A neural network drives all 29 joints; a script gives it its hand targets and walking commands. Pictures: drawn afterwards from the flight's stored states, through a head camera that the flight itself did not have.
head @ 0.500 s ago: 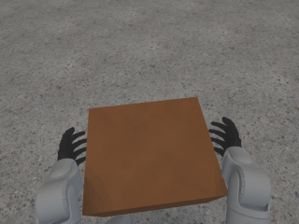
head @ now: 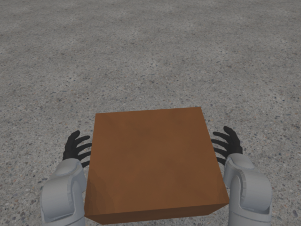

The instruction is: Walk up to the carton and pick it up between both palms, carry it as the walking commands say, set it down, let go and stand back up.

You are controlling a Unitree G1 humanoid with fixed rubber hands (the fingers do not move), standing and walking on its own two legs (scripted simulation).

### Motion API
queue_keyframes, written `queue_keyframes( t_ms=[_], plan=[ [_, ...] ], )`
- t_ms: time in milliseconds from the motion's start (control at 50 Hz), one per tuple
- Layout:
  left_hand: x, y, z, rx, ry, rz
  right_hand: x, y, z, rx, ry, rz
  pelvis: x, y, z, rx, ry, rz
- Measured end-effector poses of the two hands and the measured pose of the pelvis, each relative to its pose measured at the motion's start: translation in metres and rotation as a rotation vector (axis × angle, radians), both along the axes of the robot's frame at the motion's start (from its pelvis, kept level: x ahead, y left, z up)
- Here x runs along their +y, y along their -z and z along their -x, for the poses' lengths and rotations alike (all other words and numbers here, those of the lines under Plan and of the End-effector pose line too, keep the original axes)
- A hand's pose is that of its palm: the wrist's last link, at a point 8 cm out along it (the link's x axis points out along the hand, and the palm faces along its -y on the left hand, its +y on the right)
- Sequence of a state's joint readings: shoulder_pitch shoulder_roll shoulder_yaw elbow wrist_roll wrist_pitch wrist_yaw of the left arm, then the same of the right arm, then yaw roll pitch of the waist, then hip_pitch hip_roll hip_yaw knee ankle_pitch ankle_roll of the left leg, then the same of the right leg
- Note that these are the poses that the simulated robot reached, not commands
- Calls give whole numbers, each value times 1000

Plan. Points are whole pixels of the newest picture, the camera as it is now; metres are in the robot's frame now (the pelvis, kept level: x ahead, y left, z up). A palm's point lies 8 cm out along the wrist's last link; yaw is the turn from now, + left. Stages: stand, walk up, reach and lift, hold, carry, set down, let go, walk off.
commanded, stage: carry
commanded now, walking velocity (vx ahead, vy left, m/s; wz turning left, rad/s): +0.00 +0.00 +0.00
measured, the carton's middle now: (152, 164) +0.27 +0.00 +0.01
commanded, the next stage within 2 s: none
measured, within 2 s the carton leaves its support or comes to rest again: neither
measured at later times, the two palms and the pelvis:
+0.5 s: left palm (70, 170) +0.23 +0.19 +0.09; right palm (231, 161) +0.23 -0.18 +0.09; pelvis -0.01 +0.00 +0.00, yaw +0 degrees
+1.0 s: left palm (60, 167) +0.23 +0.21 +0.09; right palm (219, 157) +0.24 -0.15 +0.10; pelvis +0.00 +0.02 +0.00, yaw +0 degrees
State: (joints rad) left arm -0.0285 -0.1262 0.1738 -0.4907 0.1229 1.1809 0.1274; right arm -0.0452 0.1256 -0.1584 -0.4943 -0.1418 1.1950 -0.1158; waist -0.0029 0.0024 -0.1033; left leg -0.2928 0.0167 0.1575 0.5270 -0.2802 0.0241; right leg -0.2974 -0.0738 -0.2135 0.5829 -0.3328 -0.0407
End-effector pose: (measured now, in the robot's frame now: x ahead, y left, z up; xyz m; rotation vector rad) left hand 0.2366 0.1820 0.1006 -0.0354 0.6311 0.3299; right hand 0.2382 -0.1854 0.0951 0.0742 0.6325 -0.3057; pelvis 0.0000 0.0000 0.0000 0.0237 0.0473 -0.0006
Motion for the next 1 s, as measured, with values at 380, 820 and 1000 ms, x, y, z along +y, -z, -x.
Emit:
queue_keyframes(
  t_ms=[380, 820, 1000],
  plan=[
    [-1, 5, 13, 13, -16, 13, -1, 1, 7, 12, -16, 2, -6, -2, 9, 3, 2, 7],
    [22, 8, 7, 11, -23, 26, 23, -1, -1, 9, -21, 4, 16, -3, 3, 9, 2, 21],
    [30, 8, 4, 11, -22, 28, 31, -2, -4, 8, -21, 6, 24, -4, 0, 9, 3, 25]
  ],
)
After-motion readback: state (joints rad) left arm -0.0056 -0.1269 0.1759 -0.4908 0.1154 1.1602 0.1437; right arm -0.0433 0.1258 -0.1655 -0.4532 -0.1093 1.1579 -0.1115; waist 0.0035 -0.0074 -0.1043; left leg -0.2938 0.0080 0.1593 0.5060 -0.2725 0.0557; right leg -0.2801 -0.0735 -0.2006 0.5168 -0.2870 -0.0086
